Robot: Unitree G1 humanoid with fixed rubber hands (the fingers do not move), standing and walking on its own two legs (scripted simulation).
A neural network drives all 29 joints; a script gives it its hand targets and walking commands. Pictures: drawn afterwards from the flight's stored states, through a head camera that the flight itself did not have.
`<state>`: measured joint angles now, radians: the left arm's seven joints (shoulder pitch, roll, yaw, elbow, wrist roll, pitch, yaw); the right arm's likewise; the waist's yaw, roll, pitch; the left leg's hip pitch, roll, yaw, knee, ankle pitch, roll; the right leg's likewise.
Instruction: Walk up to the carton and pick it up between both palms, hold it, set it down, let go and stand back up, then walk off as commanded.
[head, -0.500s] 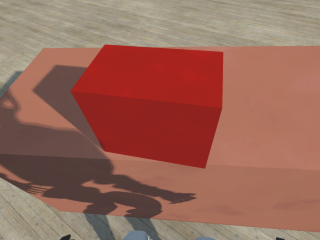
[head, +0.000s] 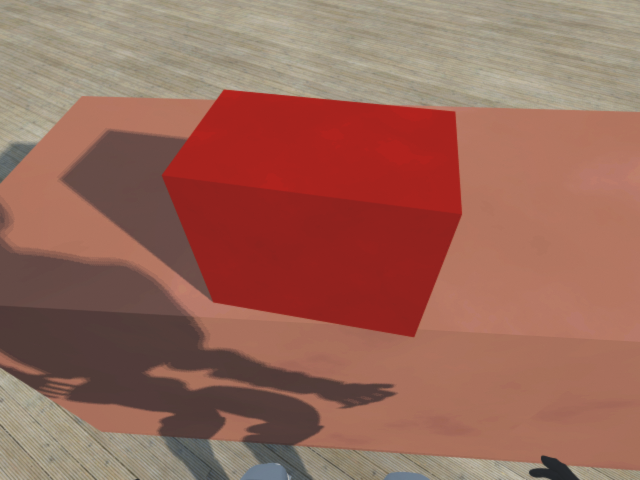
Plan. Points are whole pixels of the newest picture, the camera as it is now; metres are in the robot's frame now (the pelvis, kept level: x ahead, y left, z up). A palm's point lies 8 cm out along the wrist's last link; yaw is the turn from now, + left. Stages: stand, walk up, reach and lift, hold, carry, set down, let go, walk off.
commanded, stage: walk up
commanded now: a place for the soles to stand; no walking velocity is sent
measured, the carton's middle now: (321, 216) +0.41 +0.01 +0.10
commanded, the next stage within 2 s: reach and lift in 0.62 s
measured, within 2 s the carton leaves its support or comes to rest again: neither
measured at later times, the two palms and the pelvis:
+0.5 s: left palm out of the picture +0.08 +0.29 -0.11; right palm out of the picture +0.09 -0.30 -0.10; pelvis +0.00 +0.00 +0.00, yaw +0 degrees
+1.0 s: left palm (128, 447) +0.18 +0.27 -0.07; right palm (544, 479) +0.14 -0.26 -0.09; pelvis +0.01 +0.00 +0.00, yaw +0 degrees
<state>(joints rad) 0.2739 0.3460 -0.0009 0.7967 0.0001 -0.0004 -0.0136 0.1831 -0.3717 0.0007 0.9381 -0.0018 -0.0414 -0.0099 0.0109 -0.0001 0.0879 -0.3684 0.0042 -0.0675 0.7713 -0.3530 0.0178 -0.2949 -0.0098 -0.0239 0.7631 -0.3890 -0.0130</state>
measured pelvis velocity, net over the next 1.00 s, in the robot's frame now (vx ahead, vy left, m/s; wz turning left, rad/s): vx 0.01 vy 0.00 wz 0.00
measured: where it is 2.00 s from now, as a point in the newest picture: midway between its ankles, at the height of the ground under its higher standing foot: outside the picture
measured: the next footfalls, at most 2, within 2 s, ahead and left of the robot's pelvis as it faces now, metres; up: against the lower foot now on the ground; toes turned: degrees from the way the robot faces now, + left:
none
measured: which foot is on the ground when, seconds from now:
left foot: down 0.00-1.00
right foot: down 0.00-1.00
